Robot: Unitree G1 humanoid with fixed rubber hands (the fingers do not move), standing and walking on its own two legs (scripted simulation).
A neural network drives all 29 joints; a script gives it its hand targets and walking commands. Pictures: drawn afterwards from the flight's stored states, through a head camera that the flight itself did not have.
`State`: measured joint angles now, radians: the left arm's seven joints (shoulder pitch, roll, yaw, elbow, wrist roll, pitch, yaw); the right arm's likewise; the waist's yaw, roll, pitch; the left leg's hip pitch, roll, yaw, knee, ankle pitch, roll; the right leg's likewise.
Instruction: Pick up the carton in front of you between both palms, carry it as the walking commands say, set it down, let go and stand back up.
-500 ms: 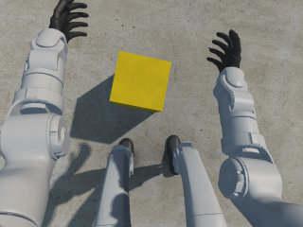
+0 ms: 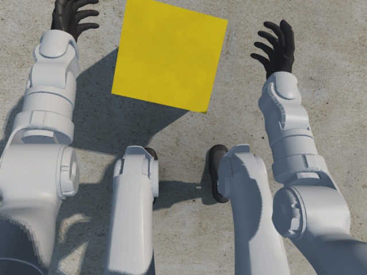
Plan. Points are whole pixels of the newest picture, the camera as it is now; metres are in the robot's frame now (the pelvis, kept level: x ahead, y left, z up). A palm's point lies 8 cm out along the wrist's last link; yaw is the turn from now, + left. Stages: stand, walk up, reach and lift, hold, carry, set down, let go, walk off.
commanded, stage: reach and lift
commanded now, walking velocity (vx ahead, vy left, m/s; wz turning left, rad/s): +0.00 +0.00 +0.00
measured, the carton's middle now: (168, 65) +0.48 +0.07 -0.36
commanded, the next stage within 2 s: none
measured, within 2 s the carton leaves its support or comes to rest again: leaves its support in 1.18 s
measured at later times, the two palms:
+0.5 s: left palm (101, 47) +0.51 +0.23 -0.31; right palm (259, 67) +0.48 -0.15 -0.28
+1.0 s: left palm (107, 46) +0.50 +0.21 -0.28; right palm (239, 63) +0.49 -0.10 -0.27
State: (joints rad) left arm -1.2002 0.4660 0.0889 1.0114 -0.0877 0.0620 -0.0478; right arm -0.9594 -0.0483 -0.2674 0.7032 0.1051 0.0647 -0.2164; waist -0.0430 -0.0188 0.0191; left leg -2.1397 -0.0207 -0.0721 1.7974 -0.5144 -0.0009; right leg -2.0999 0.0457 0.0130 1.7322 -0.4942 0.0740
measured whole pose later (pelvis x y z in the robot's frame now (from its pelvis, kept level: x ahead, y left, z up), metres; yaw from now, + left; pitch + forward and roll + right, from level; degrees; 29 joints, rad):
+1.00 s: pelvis -0.03 -0.01 -0.10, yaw +0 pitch +39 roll -5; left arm -1.51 0.44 -0.13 1.33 -0.16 0.03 0.01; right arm -1.35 -0.06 -0.32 1.13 0.14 -0.02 -0.24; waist -0.03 -0.09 0.26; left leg -2.31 -0.01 -0.07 2.15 -0.53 0.00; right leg -2.27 0.09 0.02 2.09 -0.51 0.10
